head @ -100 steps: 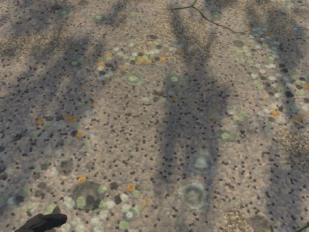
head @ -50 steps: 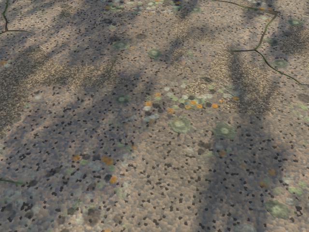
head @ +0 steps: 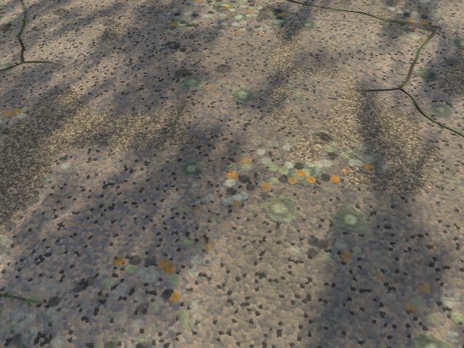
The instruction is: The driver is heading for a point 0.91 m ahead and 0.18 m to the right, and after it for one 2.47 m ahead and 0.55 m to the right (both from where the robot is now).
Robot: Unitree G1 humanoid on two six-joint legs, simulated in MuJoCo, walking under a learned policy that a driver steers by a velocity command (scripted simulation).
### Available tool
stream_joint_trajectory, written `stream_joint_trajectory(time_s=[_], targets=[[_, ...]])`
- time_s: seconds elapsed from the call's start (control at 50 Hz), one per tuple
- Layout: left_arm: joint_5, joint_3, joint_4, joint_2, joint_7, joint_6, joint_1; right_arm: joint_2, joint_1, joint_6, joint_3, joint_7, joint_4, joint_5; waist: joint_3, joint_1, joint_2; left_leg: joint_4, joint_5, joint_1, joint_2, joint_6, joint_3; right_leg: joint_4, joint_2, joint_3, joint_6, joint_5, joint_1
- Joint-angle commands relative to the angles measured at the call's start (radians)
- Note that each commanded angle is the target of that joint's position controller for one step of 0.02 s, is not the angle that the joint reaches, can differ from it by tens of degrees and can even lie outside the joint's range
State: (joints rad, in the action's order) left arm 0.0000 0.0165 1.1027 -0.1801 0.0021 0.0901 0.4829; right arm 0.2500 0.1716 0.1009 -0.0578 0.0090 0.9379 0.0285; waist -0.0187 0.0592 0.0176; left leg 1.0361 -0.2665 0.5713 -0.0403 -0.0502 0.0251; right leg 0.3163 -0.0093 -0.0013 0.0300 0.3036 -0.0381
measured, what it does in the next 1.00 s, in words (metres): walks ahead, turning right: left foot, then right foot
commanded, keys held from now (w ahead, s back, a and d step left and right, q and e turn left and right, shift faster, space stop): no key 0.14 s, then e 0.72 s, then no key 0.08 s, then w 0.06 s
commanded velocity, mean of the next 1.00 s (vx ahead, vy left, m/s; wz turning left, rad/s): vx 0.08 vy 0.00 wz -0.35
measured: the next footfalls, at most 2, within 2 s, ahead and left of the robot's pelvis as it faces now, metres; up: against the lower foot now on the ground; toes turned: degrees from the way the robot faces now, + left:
left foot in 0.18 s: +0.25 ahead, +0.13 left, +0.00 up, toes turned +1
right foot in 0.66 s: +0.15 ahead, -0.10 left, +0.00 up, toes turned -18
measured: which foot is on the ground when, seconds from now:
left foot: up 0.00-0.16, down 0.18-0.66, up 0.68-1.00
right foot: down 0.00-0.20, up 0.22-0.64, down 0.66-1.00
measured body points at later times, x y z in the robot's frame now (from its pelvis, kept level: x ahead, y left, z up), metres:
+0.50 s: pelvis +0.13 +0.04 -0.01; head +0.16 +0.03 +0.44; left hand +0.25 +0.30 -0.14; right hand +0.21 -0.24 -0.13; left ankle +0.21 +0.13 -0.74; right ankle +0.13 -0.09 -0.69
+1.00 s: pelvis +0.14 -0.01 +0.00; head +0.16 -0.04 +0.45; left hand +0.36 +0.21 -0.09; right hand +0.16 -0.32 -0.13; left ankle +0.24 +0.13 -0.70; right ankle +0.11 -0.09 -0.74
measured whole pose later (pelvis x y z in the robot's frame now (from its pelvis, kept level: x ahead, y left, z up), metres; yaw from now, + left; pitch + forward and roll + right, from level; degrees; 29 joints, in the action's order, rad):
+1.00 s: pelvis +0.14 -0.01 +0.00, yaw -24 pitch +3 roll +2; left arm -0.01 0.07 0.75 -0.27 -0.04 0.00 0.21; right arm 0.30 0.07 0.00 -0.08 -0.03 0.91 0.01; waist 0.02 0.00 0.03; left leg 0.81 -0.27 0.49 -0.01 0.06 -0.05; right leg 0.41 -0.05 0.09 0.06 0.20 -0.25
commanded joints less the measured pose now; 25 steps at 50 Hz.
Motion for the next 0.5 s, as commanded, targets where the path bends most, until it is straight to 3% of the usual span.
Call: stream_joint_trajectory(time_s=[0.02,0.06,0.1,0.14,0.16,0.18,0.2,0.22,0.24,0.26,0.28,0.3,0.32,0.38,0.44,0.5], targets=[[0.011,0.005,-0.052,-0.118,-0.020,-0.018,-0.008,-0.015,-0.162,0.009,0.016,0.012,-0.098,-0.008,0.126,-0.008,-0.115,-0.225,0.125,0.118,0.000,0.032,0.038,-0.122,0.171,0.095,0.114,-0.591,-0.009],[0.010,0.013,-0.047,-0.170,-0.030,-0.024,0.026,-0.020,-0.219,-0.001,0.026,0.016,-0.119,-0.008,0.102,0.004,-0.144,-0.364,0.212,-0.056,0.048,0.045,0.070,-0.115,0.154,0.057,0.109,-0.632,-0.097],[-0.005,0.021,-0.041,-0.194,-0.033,-0.022,0.017,0.025,-0.209,-0.014,0.018,0.016,-0.124,-0.001,0.081,-0.026,-0.174,-0.426,0.279,-0.155,0.051,0.031,0.030,-0.091,0.185,0.070,0.102,-0.664,-0.098],[-0.014,0.025,-0.049,-0.190,-0.034,-0.019,-0.036,0.080,-0.130,-0.020,0.000,0.010,-0.099,-0.011,0.040,-0.088,-0.168,-0.494,0.315,-0.247,0.063,-0.005,0.002,-0.002,0.195,0.072,0.070,-0.757,-0.044],[-0.016,0.024,-0.054,-0.178,-0.033,-0.020,-0.046,0.107,-0.054,-0.019,-0.013,0.005,-0.069,-0.021,0.002,-0.126,-0.146,-0.538,0.350,-0.346,0.080,-0.028,0.005,0.087,0.173,0.077,0.052,-0.806,-0.036],[-0.010,0.021,-0.059,-0.168,-0.028,-0.020,-0.037,0.143,0.023,-0.017,-0.026,-0.002,-0.047,-0.029,-0.046,-0.160,-0.107,-0.574,0.506,-0.483,0.042,-0.049,-0.017,0.215,0.130,0.066,0.021,-0.749,-0.075],[0.019,0.009,-0.079,-0.128,-0.022,-0.018,0.011,0.215,0.119,-0.018,-0.037,-0.010,-0.033,-0.054,-0.181,-0.155,0.033,-0.471,0.921,-0.775,-0.146,-0.111,-0.183,0.456,0.054,0.046,-0.016,-0.372,-0.271],[-0.001,-0.019,-0.064,-0.024,-0.025,-0.022,0.144,0.229,0.155,-0.031,-0.032,-0.007,-0.032,-0.059,-0.388,-0.116,0.271,-0.529,1.061,-0.950,-0.413,-0.299,-0.474,0.828,-0.069,0.030,-0.066,0.371,-0.431],[-0.017,0.010,-0.056,-0.116,-0.025,-0.028,0.119,0.174,0.108,-0.038,-0.019,-0.003,-0.054,-0.040,-0.380,-0.119,0.158,-0.615,0.832,-0.805,-0.379,-0.288,-0.516,0.962,-0.045,0.146,-0.073,0.395,-0.424],[-0.033,0.027,-0.094,-0.149,-0.030,-0.040,0.014,0.149,-0.012,-0.040,-0.009,-0.008,-0.082,-0.024,-0.212,-0.093,0.112,-0.655,0.649,-0.646,-0.342,-0.243,-0.380,0.993,-0.005,0.103,-0.076,0.343,-0.499],[-0.030,0.033,-0.107,-0.144,-0.041,-0.056,-0.039,0.112,-0.087,-0.038,0.004,-0.011,-0.092,-0.024,-0.130,-0.066,0.050,-0.702,0.516,-0.507,-0.292,-0.206,-0.294,0.968,0.033,0.080,-0.083,0.280,-0.492],[-0.023,0.044,-0.116,-0.138,-0.053,-0.078,-0.051,0.086,-0.133,-0.038,0.012,-0.011,-0.093,-0.029,-0.077,-0.041,0.043,-0.739,0.405,-0.385,-0.259,-0.182,-0.221,0.932,0.059,0.073,-0.089,0.239,-0.457],[-0.018,0.050,-0.128,-0.128,-0.061,-0.098,-0.041,0.087,-0.148,-0.038,0.012,-0.012,-0.085,-0.044,-0.048,-0.020,0.075,-0.771,0.329,-0.284,-0.230,-0.167,-0.166,0.904,0.072,0.064,-0.088,0.204,-0.391],[-0.014,0.063,-0.173,-0.112,-0.071,-0.121,-0.058,0.108,-0.139,-0.040,0.003,-0.032,-0.069,-0.059,-0.030,-0.011,0.095,-0.825,0.224,-0.218,-0.228,-0.202,-0.108,0.819,0.069,0.028,-0.081,0.159,-0.376],[-0.010,0.073,-0.237,-0.130,-0.065,-0.134,-0.145,0.146,-0.134,-0.051,-0.011,-0.059,-0.068,-0.048,-0.045,-0.027,0.086,-0.851,0.134,-0.266,-0.277,-0.225,-0.113,0.720,0.095,0.027,-0.076,0.107,-0.424],[-0.010,0.076,-0.280,-0.141,-0.049,-0.139,-0.203,0.173,-0.153,-0.066,-0.022,-0.075,-0.074,-0.039,-0.051,-0.030,0.082,-0.861,0.093,-0.275,-0.287,-0.210,-0.069,0.618,0.102,0.005,-0.065,0.071,-0.391]])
